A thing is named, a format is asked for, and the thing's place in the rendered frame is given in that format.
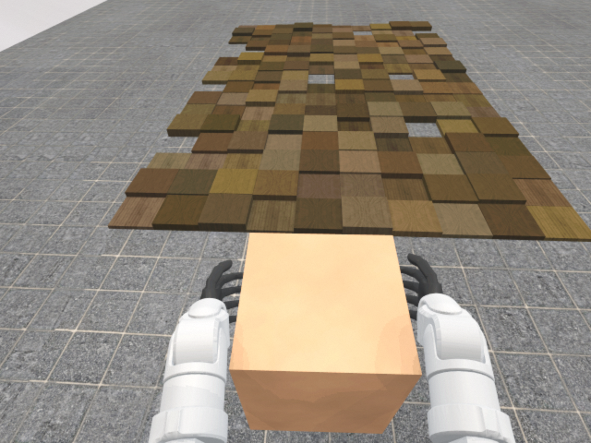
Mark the left robot forearm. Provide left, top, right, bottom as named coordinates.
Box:
left=148, top=298, right=230, bottom=443

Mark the robot right hand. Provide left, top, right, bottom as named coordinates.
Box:
left=399, top=253, right=443, bottom=321

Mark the carton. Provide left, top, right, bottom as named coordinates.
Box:
left=229, top=233, right=422, bottom=434

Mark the robot left hand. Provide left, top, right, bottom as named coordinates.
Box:
left=200, top=259, right=244, bottom=324

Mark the right robot forearm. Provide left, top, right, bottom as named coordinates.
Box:
left=416, top=293, right=515, bottom=443

